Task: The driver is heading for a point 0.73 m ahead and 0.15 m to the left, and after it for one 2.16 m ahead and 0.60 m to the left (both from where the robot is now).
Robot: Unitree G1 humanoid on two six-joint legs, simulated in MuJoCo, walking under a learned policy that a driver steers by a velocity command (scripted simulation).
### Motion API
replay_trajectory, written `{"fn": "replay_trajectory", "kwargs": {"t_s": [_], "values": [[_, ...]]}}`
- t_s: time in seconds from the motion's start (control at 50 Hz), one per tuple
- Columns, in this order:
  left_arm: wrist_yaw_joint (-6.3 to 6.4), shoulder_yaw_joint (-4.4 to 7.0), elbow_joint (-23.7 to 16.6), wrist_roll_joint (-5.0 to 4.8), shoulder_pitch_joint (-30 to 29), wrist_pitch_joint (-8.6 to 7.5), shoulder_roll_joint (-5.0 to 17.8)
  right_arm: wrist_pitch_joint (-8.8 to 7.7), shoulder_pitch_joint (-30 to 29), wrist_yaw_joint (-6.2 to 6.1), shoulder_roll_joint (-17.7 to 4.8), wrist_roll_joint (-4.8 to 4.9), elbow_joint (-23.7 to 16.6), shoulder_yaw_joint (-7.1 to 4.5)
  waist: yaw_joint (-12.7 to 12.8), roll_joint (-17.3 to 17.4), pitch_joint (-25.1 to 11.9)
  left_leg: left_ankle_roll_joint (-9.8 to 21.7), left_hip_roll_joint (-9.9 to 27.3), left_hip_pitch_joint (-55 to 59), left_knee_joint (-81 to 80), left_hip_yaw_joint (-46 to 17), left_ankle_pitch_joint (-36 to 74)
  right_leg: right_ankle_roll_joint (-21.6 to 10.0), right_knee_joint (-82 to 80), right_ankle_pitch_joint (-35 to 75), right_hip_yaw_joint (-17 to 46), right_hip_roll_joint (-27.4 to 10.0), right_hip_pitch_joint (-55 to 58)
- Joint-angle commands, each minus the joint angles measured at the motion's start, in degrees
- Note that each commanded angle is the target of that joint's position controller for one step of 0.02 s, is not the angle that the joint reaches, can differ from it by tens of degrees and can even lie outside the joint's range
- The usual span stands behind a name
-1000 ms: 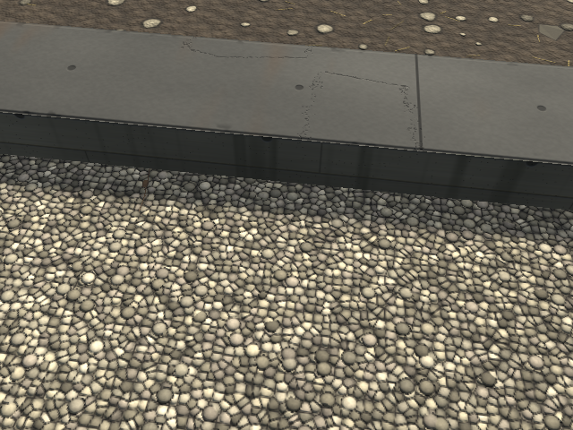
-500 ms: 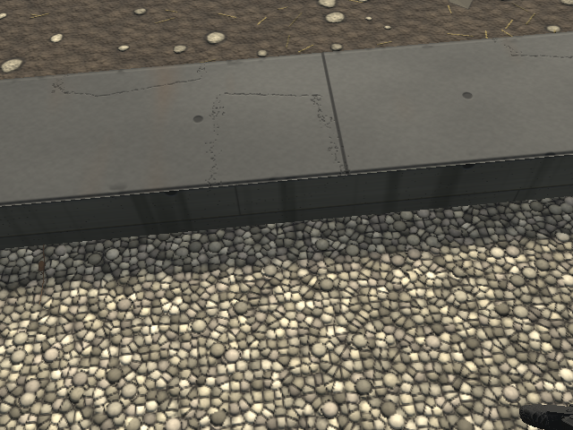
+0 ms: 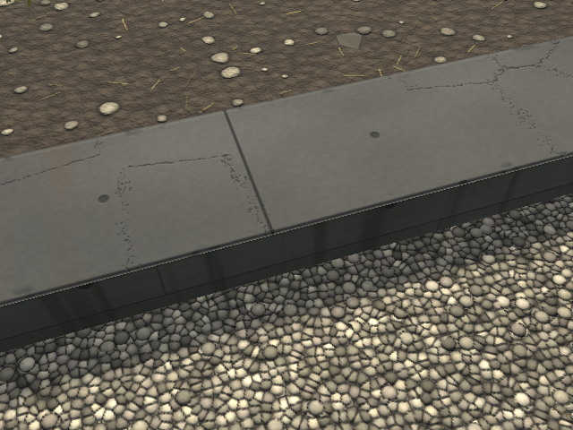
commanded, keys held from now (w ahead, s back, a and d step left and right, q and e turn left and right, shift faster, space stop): no key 0.36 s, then w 0.64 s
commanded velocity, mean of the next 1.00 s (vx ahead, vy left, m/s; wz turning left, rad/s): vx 0.22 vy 0.00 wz -0.03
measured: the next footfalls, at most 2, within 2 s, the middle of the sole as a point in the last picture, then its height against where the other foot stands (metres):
right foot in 1.06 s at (361, 426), level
left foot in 1.60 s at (251, 347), level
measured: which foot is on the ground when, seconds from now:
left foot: down 0.00-1.00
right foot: down 0.00-0.60, up 0.62-1.00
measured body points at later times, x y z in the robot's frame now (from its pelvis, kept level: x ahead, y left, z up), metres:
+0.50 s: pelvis +0.06 -0.01 +0.00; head +0.05 -0.01 +0.45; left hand +0.13 +0.25 -0.13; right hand +0.15 -0.28 -0.13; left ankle +0.07 +0.11 -0.72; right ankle +0.00 -0.14 -0.73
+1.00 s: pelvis +0.25 -0.01 +0.00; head +0.28 +0.00 +0.45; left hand +0.50 +0.21 -0.08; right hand +0.18 -0.27 -0.13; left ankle +0.09 +0.10 -0.73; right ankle +0.44 -0.14 -0.70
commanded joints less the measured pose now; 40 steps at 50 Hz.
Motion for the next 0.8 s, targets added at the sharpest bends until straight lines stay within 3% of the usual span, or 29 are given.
{"fn": "replay_trajectory", "kwargs": {"t_s": [0.02, 0.04, 0.12, 0.24, 0.36, 0.38, 0.42, 0.46, 0.48, 0.52, 0.56, 0.58, 0.6, 0.62, 0.64, 0.66, 0.7, 0.72, 0.74, 0.8], "values": [[-0.16, 1.64, -2.76, 0.76, 0.21, -0.96, 6.84, -1.52, -1.17, 0.35, -5.08, -1.23, -3.25, -0.96, -0.94, -6.98, -5.36, -1.36, 2.06, 4.98, -3.73, -1.54, -8.33, -6.76, -9.95, -6.46, 7.57, -6.78, -1.73], [-0.43, 0.81, -2.81, 1.14, -0.80, -1.53, 4.42, -1.50, -2.35, 0.37, -5.16, -1.22, -3.05, -1.01, -0.74, -6.55, -3.73, -1.87, 2.08, 7.25, -3.11, -1.78, -5.02, -5.59, -11.16, -10.72, 6.92, -5.62, -4.45], [-0.36, 0.84, -1.58, 0.43, 0.86, -3.36, 5.35, -1.22, -0.86, -0.19, -6.25, -0.51, -0.91, -1.39, -0.36, -4.10, -2.02, -0.17, 3.09, 7.45, -2.82, -3.03, -0.10, -2.78, -8.61, -1.98, 4.56, -3.54, -3.38], [0.05, 0.59, -0.28, 0.03, 2.45, -3.47, 4.73, -1.15, -0.51, -0.46, -5.98, -0.08, 2.11, -1.46, 0.20, -0.98, -3.28, -0.51, 3.33, 8.66, -2.18, -3.08, 5.04, -3.04, -6.65, 5.70, 3.44, -2.61, -0.47], [-0.06, 0.53, 1.59, -0.19, 2.80, -3.60, 4.13, -0.46, -0.51, -1.14, -6.42, 0.23, 5.32, -1.67, 0.12, -0.12, -4.10, -0.54, 3.64, 10.48, -1.58, -3.28, 8.34, -2.88, -6.26, 10.76, 2.34, -1.86, 1.04], [-0.04, 0.57, 2.57, -0.29, 4.09, -3.54, 3.99, -0.28, 0.28, -1.21, -5.95, 0.24, 6.28, -1.57, 0.23, -0.68, -5.29, -0.54, 2.70, 10.90, -1.09, -2.16, 3.51, -3.16, -7.23, 5.43, 2.12, -1.55, 1.68], [0.02, 1.38, 3.34, -0.85, 5.04, -3.23, 6.18, -0.13, -0.37, -1.29, -6.05, 0.73, 7.06, -1.78, 0.93, -4.07, -2.06, -0.46, -0.71, 5.88, 3.43, 1.50, -12.27, -6.12, -10.69, -12.73, 5.50, -2.89, 0.45], [0.11, 2.09, 3.54, -1.37, 6.97, -3.69, 8.63, -1.37, -3.97, -0.97, -6.08, 1.43, 5.58, -1.83, 2.73, -8.73, 3.78, 0.26, -1.32, -4.72, 10.08, 3.05, -16.22, -11.21, -17.89, -27.66, 16.93, -10.56, 1.51], [0.22, 2.40, 3.97, -1.68, 7.47, -4.30, 9.51, -2.42, -5.59, -0.64, -5.91, 1.88, 4.76, -1.77, 3.10, -9.92, 6.39, 1.41, 0.34, -7.76, 12.18, 1.43, -15.46, -13.40, -19.90, -28.25, 22.00, -14.10, 1.67], [0.26, 2.37, 4.21, -1.71, 6.41, -5.52, 8.81, -4.42, -4.85, 0.38, -6.20, 2.32, 4.84, -1.92, 1.87, -10.26, 7.14, 3.57, 2.81, -9.95, 10.94, -0.53, -15.89, -14.11, -19.07, -18.91, 22.46, -15.83, 4.86], [-0.08, 2.28, 3.52, -2.22, 2.62, -5.54, 8.25, -5.51, 1.97, 1.30, -6.36, 2.44, 8.08, -2.37, -2.15, -8.12, 3.71, 4.58, 1.51, 3.77, -0.18, 1.42, -9.29, -10.80, -15.19, -9.95, 14.76, -11.77, 1.34], [-0.20, 2.06, 2.93, -1.95, 1.06, -5.57, 7.35, -5.44, 7.58, 1.36, -7.69, 2.00, 10.85, -3.16, -4.21, -6.30, 0.93, 4.26, 0.87, 13.98, -1.17, 0.38, -4.86, -8.70, -10.65, -4.55, 10.22, -8.35, -3.32], [-0.16, 1.19, 1.13, -1.76, -1.60, -6.02, 4.42, -5.41, 13.63, 1.10, -11.76, 1.76, 12.39, -4.47, -6.39, 2.98, -0.63, 7.52, 7.96, 21.29, -8.05, -12.55, -11.51, -4.66, 3.35, 0.80, 1.50, -1.57, -10.53], [0.13, 1.02, -0.71, -1.66, -1.34, -7.09, 3.45, -5.36, 19.68, 1.39, -17.00, 1.64, 13.45, -5.75, -7.75, 17.17, -3.71, 14.99, 19.09, 31.02, -16.17, -34.57, -13.27, -0.98, 21.36, -8.89, -3.36, 4.56, -21.57], [0.06, 1.75, -0.39, -2.57, -0.90, -7.94, 6.16, -5.64, 17.41, 1.34, -12.32, 0.97, 12.70, -4.11, -6.27, 11.89, -2.66, 16.58, 22.06, 31.60, -17.62, -39.17, -12.77, -1.27, 32.01, -17.04, 1.99, 2.84, -28.12], [-0.43, 1.88, 0.38, -3.37, 0.40, -8.53, 6.39, -5.95, 14.14, 1.21, -9.79, 0.87, 11.57, -3.33, -4.27, 8.16, -0.20, 14.95, 20.63, 30.17, -16.78, -33.29, -10.54, -2.64, 35.57, -12.92, 3.49, -0.02, -30.48], [-0.96, 2.03, 0.86, -2.76, -0.82, -8.94, 5.96, -5.87, 11.04, 1.22, -8.17, 0.92, 10.37, -2.62, -2.89, 4.19, 1.25, 11.90, 17.52, 28.18, -17.88, -23.87, -4.55, -3.76, 33.49, -3.52, 1.51, -3.96, -32.13], [-1.30, 2.28, 0.71, -2.18, -1.76, -8.84, 5.82, -5.56, 11.13, 1.16, -6.79, 0.72, 10.47, -2.01, -2.57, 4.32, 0.86, 10.60, 15.66, 26.53, -18.59, -19.49, 0.14, -3.62, 31.46, -0.41, 0.57, -5.10, -30.04], [-1.75, 2.12, 0.63, -1.94, -1.80, -8.65, 4.80, -5.16, 12.02, 1.07, -6.50, 0.65, 10.78, -1.77, -2.36, 5.21, 0.38, 10.17, 14.31, 25.44, -19.14, -16.49, 4.07, -3.05, 29.60, 1.45, -0.60, -5.30, -28.36], [-2.21, 1.43, -0.92, -1.63, -6.01, -7.95, 2.58, -4.55, 13.66, 0.15, -8.66, 0.73, 11.22, -1.88, -2.77, 4.11, 1.31, 10.67, 13.25, 22.57, -21.07, -11.22, 11.53, -0.67, 21.52, 5.40, -3.31, -5.09, -27.89]]}}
